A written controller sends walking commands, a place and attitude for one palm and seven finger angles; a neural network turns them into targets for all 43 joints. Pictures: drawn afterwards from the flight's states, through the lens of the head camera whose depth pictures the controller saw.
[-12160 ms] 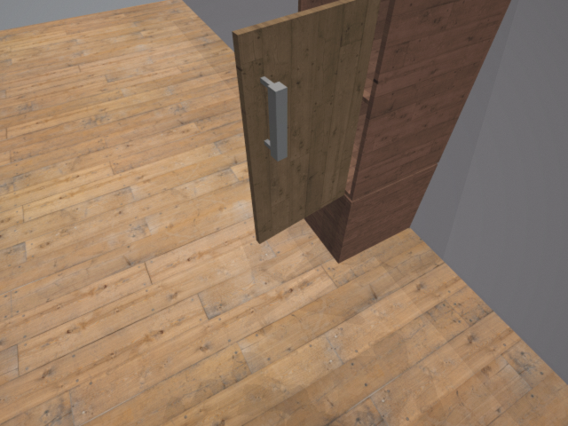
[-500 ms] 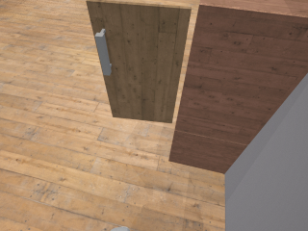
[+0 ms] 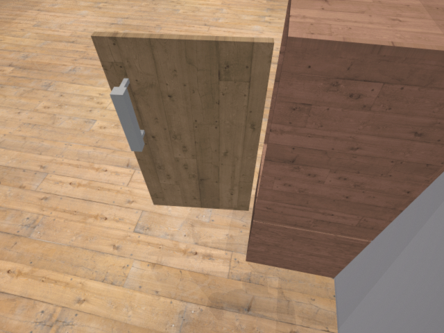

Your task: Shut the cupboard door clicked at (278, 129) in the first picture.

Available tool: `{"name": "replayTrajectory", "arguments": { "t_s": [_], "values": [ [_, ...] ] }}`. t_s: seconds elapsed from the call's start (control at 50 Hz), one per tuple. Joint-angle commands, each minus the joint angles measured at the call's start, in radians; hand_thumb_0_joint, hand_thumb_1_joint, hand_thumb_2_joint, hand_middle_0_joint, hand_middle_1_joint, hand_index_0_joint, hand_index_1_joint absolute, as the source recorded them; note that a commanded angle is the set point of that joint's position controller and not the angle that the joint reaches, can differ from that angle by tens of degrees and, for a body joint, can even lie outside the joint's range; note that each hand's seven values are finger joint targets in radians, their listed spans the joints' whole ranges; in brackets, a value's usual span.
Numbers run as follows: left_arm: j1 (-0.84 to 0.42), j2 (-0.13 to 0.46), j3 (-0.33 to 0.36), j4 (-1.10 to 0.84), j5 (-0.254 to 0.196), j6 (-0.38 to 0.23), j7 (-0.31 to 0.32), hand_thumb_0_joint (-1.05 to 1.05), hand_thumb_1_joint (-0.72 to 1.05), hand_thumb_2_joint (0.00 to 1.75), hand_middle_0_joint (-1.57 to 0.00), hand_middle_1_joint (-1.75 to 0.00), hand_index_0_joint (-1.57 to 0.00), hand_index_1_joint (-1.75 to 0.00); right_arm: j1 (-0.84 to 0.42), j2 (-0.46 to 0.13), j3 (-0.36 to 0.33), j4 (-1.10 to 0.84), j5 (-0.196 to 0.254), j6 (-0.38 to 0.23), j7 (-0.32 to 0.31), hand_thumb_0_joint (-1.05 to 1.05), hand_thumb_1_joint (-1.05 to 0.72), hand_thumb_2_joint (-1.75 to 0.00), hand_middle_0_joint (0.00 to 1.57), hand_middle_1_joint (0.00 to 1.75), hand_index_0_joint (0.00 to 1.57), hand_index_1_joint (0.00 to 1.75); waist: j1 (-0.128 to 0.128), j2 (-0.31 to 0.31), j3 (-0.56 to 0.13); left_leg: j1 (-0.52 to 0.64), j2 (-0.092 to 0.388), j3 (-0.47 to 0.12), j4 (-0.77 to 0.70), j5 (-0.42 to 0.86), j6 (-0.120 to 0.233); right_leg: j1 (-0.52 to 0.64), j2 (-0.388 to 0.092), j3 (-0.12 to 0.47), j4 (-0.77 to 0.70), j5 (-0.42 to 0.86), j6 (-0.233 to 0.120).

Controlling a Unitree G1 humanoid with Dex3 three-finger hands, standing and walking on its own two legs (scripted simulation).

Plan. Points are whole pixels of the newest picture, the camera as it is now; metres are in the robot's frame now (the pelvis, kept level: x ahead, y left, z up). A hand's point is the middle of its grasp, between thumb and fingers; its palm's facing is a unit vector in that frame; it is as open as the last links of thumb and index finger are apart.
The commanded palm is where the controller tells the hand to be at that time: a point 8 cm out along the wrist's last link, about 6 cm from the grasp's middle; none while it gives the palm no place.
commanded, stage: come to a stop and stand still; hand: left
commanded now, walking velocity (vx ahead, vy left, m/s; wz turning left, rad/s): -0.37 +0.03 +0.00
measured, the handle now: (132, 116) +0.53 +0.23 +0.08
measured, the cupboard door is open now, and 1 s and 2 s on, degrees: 97 97 97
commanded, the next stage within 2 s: look again from close up in 1.30 s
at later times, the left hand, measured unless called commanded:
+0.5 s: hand out of the picture +0.07 +0.19 -0.17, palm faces +0.03 -0.96 -0.26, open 7.4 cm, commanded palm none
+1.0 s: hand out of the picture +0.02 +0.20 -0.17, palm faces -0.02 -0.97 -0.23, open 7.4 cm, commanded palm none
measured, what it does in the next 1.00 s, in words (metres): steps on the spot: left foot, then right foot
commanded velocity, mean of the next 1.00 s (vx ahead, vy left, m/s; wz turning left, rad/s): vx -0.07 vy -0.02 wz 0.00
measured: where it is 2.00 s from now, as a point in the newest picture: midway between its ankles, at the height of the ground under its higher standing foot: outside the picture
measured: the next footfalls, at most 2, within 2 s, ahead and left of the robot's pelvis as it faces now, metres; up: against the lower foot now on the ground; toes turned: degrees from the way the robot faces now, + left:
left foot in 0.08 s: +0.05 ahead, +0.10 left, +0.00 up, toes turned +1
right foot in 0.40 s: +0.11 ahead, -0.10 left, +0.00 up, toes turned -2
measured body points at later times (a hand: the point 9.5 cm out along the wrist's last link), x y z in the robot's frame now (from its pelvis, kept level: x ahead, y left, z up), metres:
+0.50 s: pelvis +0.02 -0.01 -0.01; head +0.05 -0.03 +0.44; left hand +0.07 +0.24 -0.15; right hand +0.09 -0.26 -0.16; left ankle +0.02 +0.11 -0.71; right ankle +0.02 -0.12 -0.74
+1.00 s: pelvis -0.01 +0.01 +0.00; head -0.02 +0.01 +0.45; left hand +0.03 +0.25 -0.15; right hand +0.02 -0.22 -0.15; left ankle +0.00 +0.09 -0.74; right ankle +0.02 -0.12 -0.74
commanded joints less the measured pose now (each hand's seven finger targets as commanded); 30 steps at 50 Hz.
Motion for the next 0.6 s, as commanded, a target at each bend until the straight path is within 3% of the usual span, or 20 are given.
{"name": "replayTrajectory", "arguments": {
  "t_s": [0.0,0.02,0.04,0.06,0.08,0.1,0.12,0.14,0.2,0.28,0.32,0.34,0.36,0.38,0.4,0.44,0.48,0.52,0.56,0.58],
  "values": [
    [0.067,0.166,0.022,0.012,-0.007,0.011,0.018,0.00,0.90,0.90,-0.20,-0.30,-0.20,-0.30,0.061,-0.031,-0.003,-0.036,0.004,-0.011,-0.009,0.00,-0.90,-0.90,0.20,0.30,0.20,0.30,-0.001,-0.131,-0.128,0.077,-0.027,0.023,-0.311,0.238,-0.027,0.164,-0.205,0.118,0.001,0.825,-0.095],
    [0.064,0.166,0.019,0.015,-0.010,0.019,0.018,0.00,0.90,0.90,-0.20,-0.30,-0.20,-0.30,0.069,-0.045,-0.009,-0.030,0.002,-0.012,-0.010,0.00,-0.90,-0.90,0.20,0.30,0.20,0.30,-0.002,-0.093,-0.130,0.143,-0.008,0.019,-0.389,0.402,-0.020,0.131,-0.180,0.103,0.049,0.730,-0.059],
    [0.085,0.152,0.018,0.005,-0.016,0.031,0.017,0.00,0.90,0.90,-0.20,-0.30,-0.20,-0.30,0.059,-0.106,-0.020,-0.048,-0.003,-0.014,-0.014,0.00,-0.90,-0.90,0.20,0.30,0.20,0.30,0.010,0.005,-0.134,0.220,0.086,-0.053,-0.367,0.732,0.022,0.043,-0.141,0.081,0.088,0.555,-0.012],
    [0.096,0.130,0.014,-0.008,-0.016,0.044,0.021,0.00,0.90,0.90,-0.20,-0.30,-0.20,-0.30,0.054,-0.163,-0.032,-0.068,-0.005,-0.010,-0.019,0.00,-0.90,-0.90,0.20,0.30,0.20,0.30,0.011,0.105,-0.134,0.254,0.200,-0.150,-0.352,1.002,0.092,-0.029,-0.086,0.049,0.118,0.277,0.026],
    [0.088,0.119,0.009,-0.021,-0.011,0.055,0.027,0.00,0.90,0.90,-0.20,-0.30,-0.20,-0.30,0.058,-0.192,-0.041,-0.075,-0.004,-0.005,-0.023,0.00,-0.90,-0.90,0.20,0.30,0.20,0.30,-0.001,0.143,-0.095,0.266,0.265,-0.186,-0.374,1.148,0.152,-0.077,-0.023,0.042,0.219,-0.039,0.036],
    [0.076,0.120,0.010,-0.030,-0.015,0.069,0.023,0.00,0.90,0.90,-0.20,-0.30,-0.20,-0.30,0.050,-0.207,-0.042,-0.078,-0.005,-0.003,-0.033,0.00,-0.90,-0.90,0.20,0.30,0.20,0.30,-0.007,0.211,-0.086,0.279,0.303,-0.243,-0.401,1.244,0.211,-0.145,0.005,0.064,0.343,-0.276,0.044],
    [0.053,0.122,0.012,-0.034,-0.015,0.080,0.020,0.00,0.90,0.90,-0.20,-0.30,-0.20,-0.30,0.050,-0.207,-0.041,-0.080,-0.010,0.000,-0.043,0.00,-0.90,-0.90,0.20,0.30,0.20,0.30,-0.019,0.223,-0.059,0.275,0.327,-0.249,-0.396,1.270,0.248,-0.187,0.009,0.108,0.449,-0.364,0.038],
    [0.032,0.126,0.016,-0.038,-0.014,0.082,0.019,0.00,0.90,0.90,-0.20,-0.30,-0.20,-0.30,0.044,-0.207,-0.043,-0.085,-0.015,0.003,-0.046,0.00,-0.90,-0.90,0.20,0.30,0.20,0.30,-0.029,0.202,-0.069,0.290,0.326,-0.253,-0.375,1.273,0.260,-0.214,0.007,0.141,0.495,-0.375,0.036],
    [0.043,0.113,0.024,-0.045,-0.016,0.090,0.014,0.00,0.90,0.90,-0.20,-0.30,-0.20,-0.30,-0.020,-0.230,-0.055,-0.119,-0.019,0.009,-0.050,0.00,-0.90,-0.90,0.20,0.30,0.20,0.30,-0.013,0.124,-0.135,0.336,0.299,-0.202,-0.353,1.106,0.241,-0.226,0.022,0.152,0.495,-0.302,0.036],
    [0.075,0.109,0.024,-0.057,-0.011,0.093,0.006,0.00,0.90,0.90,-0.20,-0.30,-0.20,-0.30,-0.081,-0.231,-0.058,-0.141,-0.020,0.013,-0.041,0.00,-0.90,-0.90,0.20,0.30,0.20,0.30,0.003,0.164,-0.121,0.208,0.275,-0.169,-0.386,0.868,0.199,-0.082,0.029,0.111,0.297,-0.187,0.024],
    [0.142,0.115,0.023,-0.046,-0.004,0.084,0.004,0.00,0.90,0.90,-0.20,-0.30,-0.20,-0.30,-0.109,-0.218,-0.059,-0.147,-0.014,0.017,-0.034,0.00,-0.90,-0.90,0.20,0.30,0.20,0.30,0.040,0.113,-0.093,0.139,0.230,-0.139,-0.338,0.672,0.152,0.023,0.023,0.091,0.086,-0.014,0.016],
    [0.151,0.143,0.025,-0.048,0.002,0.077,0.005,0.00,0.90,0.90,-0.20,-0.30,-0.20,-0.30,-0.098,-0.204,-0.059,-0.151,-0.005,0.020,-0.027,0.00,-0.90,-0.90,0.20,0.30,0.20,0.30,0.039,0.026,-0.094,0.073,0.170,-0.112,-0.288,0.477,0.101,0.088,-0.013,0.140,-0.052,0.136,0.013],
    [0.122,0.220,0.034,-0.063,0.014,0.069,0.011,0.00,0.90,0.90,-0.20,-0.30,-0.20,-0.30,-0.079,-0.149,-0.053,-0.165,0.004,0.026,-0.018,0.00,-0.90,-0.90,0.20,0.30,0.20,0.30,0.019,-0.210,-0.068,-0.019,0.034,-0.012,-0.174,0.142,0.027,0.071,-0.194,0.380,-0.160,0.220,-0.049],
    [0.082,0.263,0.029,-0.076,0.011,0.065,0.006,0.00,0.90,0.90,-0.20,-0.30,-0.20,-0.30,-0.092,-0.127,-0.048,-0.174,0.006,0.040,-0.008,0.00,-0.90,-0.90,0.20,0.30,0.20,0.30,0.025,-0.268,-0.030,0.012,-0.041,-0.016,-0.005,-0.137,0.003,-0.084,-0.339,0.460,-0.255,0.166,-0.148],
    [0.045,0.259,0.021,-0.092,0.012,0.067,0.002,0.00,0.90,0.90,-0.20,-0.30,-0.20,-0.30,-0.128,-0.112,-0.047,-0.181,0.000,0.048,-0.001,0.00,-0.90,-0.90,0.20,0.30,0.20,0.30,0.024,-0.151,0.005,0.034,-0.050,-0.062,0.091,-0.123,0.012,-0.160,-0.294,0.420,-0.247,0.160,-0.170],
    [0.005,0.203,0.015,-0.073,0.008,0.051,0.012,0.00,0.90,0.90,-0.20,-0.30,-0.20,-0.30,-0.108,-0.116,-0.043,-0.158,0.000,0.046,-0.008,0.00,-0.90,-0.90,0.20,0.30,0.20,0.30,-0.001,-0.263,-0.012,-0.022,-0.021,-0.082,0.143,-0.089,0.011,-0.065,-0.241,0.373,-0.178,0.383,-0.174],
    [0.016,0.194,0.010,-0.061,0.007,0.045,0.010,0.00,0.90,0.90,-0.20,-0.30,-0.20,-0.30,-0.093,-0.107,-0.037,-0.136,0.007,0.036,-0.007,0.00,-0.90,-0.90,0.20,0.30,0.20,0.30,0.001,-0.207,-0.032,0.008,-0.025,-0.062,0.056,-0.071,0.003,-0.012,-0.211,0.315,-0.148,0.471,-0.163],
    [0.031,0.196,0.011,-0.040,0.005,0.042,0.011,0.00,0.90,0.90,-0.20,-0.30,-0.20,-0.30,-0.068,-0.081,-0.027,-0.113,0.008,0.025,-0.008,0.00,-0.90,-0.90,0.20,0.30,0.20,0.30,0.000,-0.128,-0.054,0.075,-0.025,-0.037,-0.161,-0.001,-0.003,0.032,-0.191,0.302,-0.117,0.453,-0.148],
    [0.037,0.188,0.004,-0.018,-0.009,0.040,0.008,0.00,0.90,0.90,-0.20,-0.30,-0.20,-0.30,-0.013,-0.078,-0.017,-0.077,0.005,0.008,-0.013,0.00,-0.90,-0.90,0.20,0.30,0.20,0.30,-0.018,-0.075,-0.068,0.216,-0.013,-0.058,-0.415,0.217,0.008,-0.004,-0.155,0.287,-0.064,0.349,-0.081],
    [0.056,0.156,-0.004,-0.014,-0.017,0.041,0.002,0.00,0.90,0.90,-0.20,-0.30,-0.20,-0.30,-0.014,-0.115,-0.016,-0.075,-0.001,-0.007,-0.017,0.00,-0.90,-0.90,0.20,0.30,0.20,0.30,0.001,0.026,-0.069,0.236,0.079,-0.160,-0.447,0.345,0.045,-0.039,-0.086,0.244,-0.053,0.228,-0.026]
  ]
}}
